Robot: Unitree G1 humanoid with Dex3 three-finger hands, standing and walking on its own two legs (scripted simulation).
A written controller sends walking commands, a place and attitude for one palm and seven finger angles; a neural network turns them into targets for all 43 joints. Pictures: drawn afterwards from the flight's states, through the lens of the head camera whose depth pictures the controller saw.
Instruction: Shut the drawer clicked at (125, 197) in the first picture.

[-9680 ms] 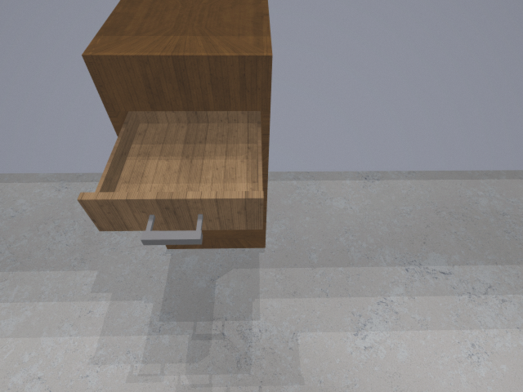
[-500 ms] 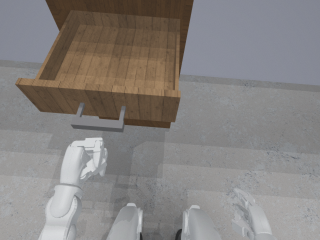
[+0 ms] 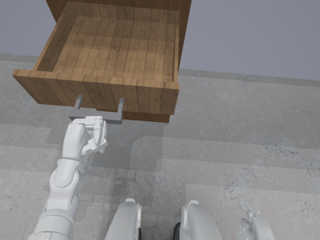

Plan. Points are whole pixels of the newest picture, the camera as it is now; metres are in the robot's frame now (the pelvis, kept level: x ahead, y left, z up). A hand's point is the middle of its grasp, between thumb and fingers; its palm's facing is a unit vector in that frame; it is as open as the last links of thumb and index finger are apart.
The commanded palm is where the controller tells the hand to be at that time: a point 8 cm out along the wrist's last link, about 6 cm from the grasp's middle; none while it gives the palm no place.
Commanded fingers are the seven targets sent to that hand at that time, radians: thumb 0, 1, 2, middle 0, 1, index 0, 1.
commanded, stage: push the drawer shut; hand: left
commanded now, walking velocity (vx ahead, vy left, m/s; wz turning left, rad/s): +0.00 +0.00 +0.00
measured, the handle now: (98, 108) +0.42 +0.18 +0.03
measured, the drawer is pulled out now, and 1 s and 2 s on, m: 0.30 0.15 0.05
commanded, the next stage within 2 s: none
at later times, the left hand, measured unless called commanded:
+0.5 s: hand (108, 112) +0.42 +0.15 +0.02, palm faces -0.05 -1.00 -0.05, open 2.7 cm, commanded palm +0.43 +0.19 +0.03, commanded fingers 0.00 0.90 0.90 -1.40 -1.60 -1.40 -1.60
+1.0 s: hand (113, 89) +0.49 +0.15 +0.02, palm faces -0.04 -1.00 -0.04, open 2.7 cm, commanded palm +0.49 +0.19 +0.03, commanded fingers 0.00 0.90 0.90 -1.40 -1.60 -1.40 -1.60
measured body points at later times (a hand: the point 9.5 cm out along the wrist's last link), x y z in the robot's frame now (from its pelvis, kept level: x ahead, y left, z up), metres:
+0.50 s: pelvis -0.02 +0.01 +0.00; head +0.10 +0.03 +0.43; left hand +0.41 +0.21 +0.02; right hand +0.08 -0.25 -0.12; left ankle +0.03 +0.11 -0.61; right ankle +0.04 -0.12 -0.61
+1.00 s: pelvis -0.01 +0.01 -0.01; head +0.14 +0.03 +0.41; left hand +0.49 +0.21 +0.02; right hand +0.03 -0.25 -0.12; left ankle +0.03 +0.11 -0.61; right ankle +0.04 -0.12 -0.61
